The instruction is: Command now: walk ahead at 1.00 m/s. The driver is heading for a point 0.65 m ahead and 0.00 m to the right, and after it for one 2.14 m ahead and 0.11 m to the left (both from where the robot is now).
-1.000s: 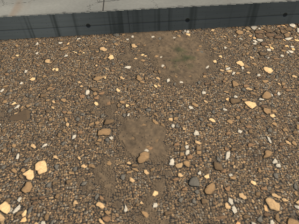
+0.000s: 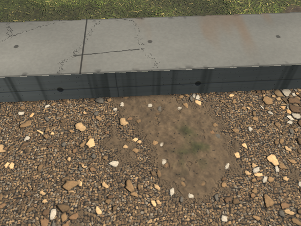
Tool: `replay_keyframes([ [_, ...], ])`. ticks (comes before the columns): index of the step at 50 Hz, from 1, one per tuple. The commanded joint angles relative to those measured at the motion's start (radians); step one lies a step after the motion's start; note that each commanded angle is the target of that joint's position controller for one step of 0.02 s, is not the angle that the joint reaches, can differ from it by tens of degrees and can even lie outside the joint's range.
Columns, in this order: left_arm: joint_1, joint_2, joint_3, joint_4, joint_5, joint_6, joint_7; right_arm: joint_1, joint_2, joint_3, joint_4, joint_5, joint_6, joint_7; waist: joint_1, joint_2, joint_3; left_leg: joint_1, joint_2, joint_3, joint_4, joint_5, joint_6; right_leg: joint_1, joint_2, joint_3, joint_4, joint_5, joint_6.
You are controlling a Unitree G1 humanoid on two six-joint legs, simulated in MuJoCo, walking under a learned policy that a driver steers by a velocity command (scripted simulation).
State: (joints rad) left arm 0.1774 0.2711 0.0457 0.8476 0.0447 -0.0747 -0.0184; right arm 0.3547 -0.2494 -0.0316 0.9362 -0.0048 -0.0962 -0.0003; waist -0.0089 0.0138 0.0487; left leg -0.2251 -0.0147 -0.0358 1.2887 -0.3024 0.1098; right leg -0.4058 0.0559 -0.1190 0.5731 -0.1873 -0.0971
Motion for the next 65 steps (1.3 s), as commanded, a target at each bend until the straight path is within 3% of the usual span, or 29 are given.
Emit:
replay_keyframes([
  [1,0.163,0.046,0.017,0.043,-0.003,-0.02,0.008,-0.048,-0.067,-0.005,-0.117,-0.023,-0.004,0.018,0.009,-0.005,-0.066,-0.395,0.1,-0.069,0.043,0.062,0.003,0.326,-0.278,0.457,-0.363,-0.141,-0.128],
  [3,0.184,0.037,0.011,0.07,-0.023,-0.037,0.01,-0.077,-0.028,0.007,-0.134,-0.037,0.024,0.038,-0.024,-0.038,-0.001,-0.414,0.134,-0.053,-0.036,0.048,-0.024,0.238,-0.248,0.379,-0.435,-0.149,-0.12],
  [7,0.237,0.054,0.011,0.088,-0.04,-0.06,-0.005,-0.327,-0.042,0.025,-0.231,-0.042,0.027,0.056,0.003,-0.014,0.123,-0.471,0.151,0.07,-0.36,0.272,-0.057,0.154,-0.15,0.179,-0.539,0.126,-0.102],
  [11,0.289,0.13,0.023,0.108,-0.056,-0.077,-0.001,-0.435,-0.043,0.039,-0.267,-0.017,0.017,0.068,0.025,-0.029,0.123,-0.262,0.096,0.132,-0.68,0.526,-0.021,0.232,-0.195,0.118,-0.651,0.395,-0.087],
  [13,0.323,0.154,0.023,0.123,-0.051,-0.069,0.004,-0.437,-0.075,0.029,-0.268,-0.024,0.016,0.055,0.024,-0.039,0.076,-0.255,0.039,0.171,-0.734,0.474,0.005,0.427,-0.211,0.084,-0.559,0.742,-0.066],
  [15,0.327,0.202,0.031,0.131,-0.025,-0.045,0.023,-0.314,-0.122,0.009,-0.239,-0.03,0.017,0.036,-0.048,-0.113,-0.047,-0.122,-0.038,0.175,-0.725,0.304,0.031,0.549,-0.243,0.068,-0.315,1.1,-0.041],
  [17,0.273,0.221,0.039,0.126,-0.002,-0.013,0.043,0.083,-0.199,-0.033,-0.118,-0.032,0.024,0.005,-0.239,-0.132,-0.227,0.268,-0.027,0.126,-0.731,0.156,0.066,0.423,-0.222,0.048,0.204,1.023,-0.021],
  [18,0.281,0.117,0.019,0.096,0.007,-0.015,0.037,0.245,-0.29,-0.06,-0.085,-0.045,0.027,-0.014,-0.251,0.013,-0.343,0.495,0.201,-0.128,-0.683,-0.106,0.079,0.2,-0.139,0.062,0.612,0.48,-0.029],
  [19,0.438,-0.007,-0.007,0.054,-0.067,-0.036,0.01,0.17,-0.346,-0.076,-0.091,-0.055,0.028,-0.004,-0.078,0.36,-0.483,0.713,0.43,-0.797,-0.954,-0.35,0.213,-0.186,0.05,0.185,0.957,-0.276,0.011],
  [20,0.307,0.093,0.005,0.042,-0.056,-0.041,0.022,0.06,-0.266,-0.077,-0.106,-0.041,0.026,0.009,-0.097,0.146,-0.361,0.642,0.375,-0.778,-1.032,-0.349,0.196,-0.32,-0.034,0.232,0.973,-0.19,-0.023],
  [21,0.18,0.098,0.006,0.018,-0.056,-0.045,0.024,-0.01,-0.19,-0.058,-0.097,-0.034,0.011,0.011,-0.081,0.033,-0.182,0.461,0.343,-0.556,-1.015,-0.043,0.173,-0.331,-0.078,0.212,0.904,-0.09,-0.014],
  [22,0.154,0.077,-0.002,0.018,-0.046,-0.044,0.025,-0.037,-0.139,-0.046,-0.077,-0.039,-0.002,0.013,-0.041,-0.07,-0.094,0.294,0.313,-0.412,-1.005,0.291,0.162,-0.268,-0.102,0.203,0.837,-0.081,-0.004],
  [25,0.179,0.018,-0.012,0.019,-0.012,0.003,0.008,-0.016,-0.054,-0.009,-0.016,-0.014,-0.031,0.014,0.051,-0.017,-0.041,0.078,0.238,-0.14,-1.026,0.825,0.101,-0.108,-0.124,0.192,0.652,-0.126,0.039],
  [29,0.043,-0.008,-0.033,-0.035,-0.014,0.007,-0.015,-0.066,-0.101,-0.01,0.016,0.008,-0.042,0.022,0.078,0.064,0.013,-0.03,0.085,0.086,-1.083,0.976,0.054,-0.022,-0.081,0.055,0.22,0.081,0.059],
  [33,-0.026,0.013,-0.041,-0.025,-0.024,-0.01,0.0,0.011,-0.119,-0.012,0.054,0.018,-0.048,0.018,0.018,0.06,-0.045,0.06,0.102,0.075,-1.045,0.894,0.014,0.127,-0.022,0.019,-0.029,0.399,0.042],
  [36,0.177,0.076,-0.019,0.063,0.001,-0.028,0.021,-0.03,-0.142,-0.018,0.064,0.017,-0.027,-0.007,0.11,0.061,-0.106,0.131,0.103,0.065,-0.789,0.921,-0.025,0.286,0.007,0.048,-0.098,0.388,0.002],
  [37,0.255,0.098,-0.011,0.098,0.013,-0.042,0.023,-0.02,-0.143,-0.016,0.069,0.024,-0.016,-0.015,0.138,0.037,-0.119,0.125,0.069,0.076,-0.622,0.78,-0.04,0.349,-0.047,0.081,-0.161,0.531,-0.013],
  [38,0.298,0.18,0.007,0.109,0.024,-0.05,0.025,0.077,-0.098,-0.006,0.066,0.027,-0.006,-0.024,0.11,-0.118,-0.2,0.024,-0.013,0.12,-0.315,0.295,-0.058,0.491,-0.26,0.226,-0.042,1.181,-0.079],
  [39,0.269,0.152,-0.004,0.095,-0.005,-0.036,0.024,0.3,0.016,0.018,0.116,0.064,0.016,-0.026,0.018,-0.27,-0.441,-0.097,-0.117,0.03,-0.01,-0.358,-0.094,0.698,-0.503,0.51,0.0,1.574,-0.288],
  [40,0.196,0.106,-0.011,0.063,-0.043,-0.024,0.016,0.271,-0.062,0.006,0.138,0.027,0.033,-0.031,0.017,-0.102,-0.44,-0.111,-0.076,-0.072,-0.017,-0.302,-0.095,0.602,-0.473,0.519,-0.077,1.408,-0.298],
  [42,0.054,0.019,-0.039,0.053,-0.046,-0.012,0.033,0.076,-0.071,-0.001,0.108,-0.022,0.05,-0.028,-0.005,-0.021,-0.187,-0.141,-0.007,-0.066,-0.133,-0.216,-0.103,0.335,-0.375,0.4,-0.19,0.994,-0.236],
  [43,0.043,0.001,-0.048,0.063,-0.045,-0.01,0.043,0.029,-0.065,-0.001,0.096,-0.03,0.063,-0.024,-0.017,-0.034,-0.142,-0.092,0.016,-0.07,-0.23,-0.188,-0.106,0.236,-0.338,0.347,-0.23,0.9,-0.195],
  [47,0.059,0.042,-0.046,0.105,-0.021,-0.002,0.041,0.045,-0.003,0.016,0.132,-0.015,0.109,-0.028,-0.047,-0.085,-0.179,0.055,-0.001,-0.01,-0.477,-0.163,-0.119,0.159,-0.274,0.26,-0.26,0.721,-0.136],
  [53,0.03,0.062,-0.033,0.123,-0.038,0.045,0.04,-0.06,-0.015,0.021,0.146,-0.024,0.127,-0.034,-0.033,-0.095,-0.071,0.162,0.025,0.007,-0.819,0.076,-0.088,-0.039,-0.206,0.298,-0.393,-0.311,-0.004],
  [55,0.08,0.047,-0.028,0.136,-0.047,0.055,0.037,-0.092,-0.071,0.018,0.133,-0.028,0.111,-0.037,0.007,-0.018,0.008,0.057,0.113,-0.113,-0.934,-0.05,-0.058,-0.033,-0.15,0.271,-0.392,-0.333,0.061],
  [57,0.086,0.025,-0.028,0.152,-0.042,0.062,0.035,-0.103,-0.038,0.026,0.152,-0.011,0.091,-0.037,0.028,0.065,0.023,-0.126,0.12,-0.129,-1.012,-0.14,-0.064,0.172,-0.125,0.225,-0.296,-0.13,0.058],
  [58,0.004,0.092,-0.004,0.117,-0.033,0.056,0.053,-0.182,-0.12,-0.006,0.129,0.003,0.083,-0.047,0.033,0.066,0.028,-0.173,0.068,-0.039,-0.953,-0.153,-0.068,0.187,-0.084,0.17,-0.257,-0.161,0.063],
  [61,0.024,0.048,-0.006,0.134,-0.03,0.057,0.067,-0.128,-0.046,0.005,0.137,-0.003,0.07,-0.057,0.021,-0.002,-0.009,-0.144,0.067,-0.036,-0.95,-0.1,-0.069,0.176,-0.1,0.184,-0.273,-0.183,0.04],
  [65,0.024,0.042,-0.004,0.142,-0.034,0.06,0.065,-0.104,-0.045,0.006,0.144,-0.005,0.062,-0.053,0.025,0.01,-0.01,-0.146,0.07,-0.041,-0.965,-0.058,-0.064,0.205,-0.101,0.176,-0.249,-0.107,0.027],
])
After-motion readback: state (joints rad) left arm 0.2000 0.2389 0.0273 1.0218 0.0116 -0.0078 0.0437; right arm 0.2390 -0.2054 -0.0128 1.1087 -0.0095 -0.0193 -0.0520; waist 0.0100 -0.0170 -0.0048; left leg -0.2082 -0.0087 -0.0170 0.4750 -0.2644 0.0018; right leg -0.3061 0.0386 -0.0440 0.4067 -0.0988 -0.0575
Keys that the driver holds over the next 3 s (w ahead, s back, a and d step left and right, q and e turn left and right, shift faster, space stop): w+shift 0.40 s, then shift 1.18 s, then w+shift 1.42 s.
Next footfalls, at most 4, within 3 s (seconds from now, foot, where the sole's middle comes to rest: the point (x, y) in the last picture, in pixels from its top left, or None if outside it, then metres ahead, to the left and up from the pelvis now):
0.34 left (131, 199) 0.58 0.11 -0.76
0.74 right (159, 136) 0.91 -0.02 -0.76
1.08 left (119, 150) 0.83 0.18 -0.76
2.32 left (122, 50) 1.37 0.18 -0.57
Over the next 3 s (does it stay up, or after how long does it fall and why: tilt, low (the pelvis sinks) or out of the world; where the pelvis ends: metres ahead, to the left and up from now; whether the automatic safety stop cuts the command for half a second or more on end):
stays up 1.83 0.10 0.20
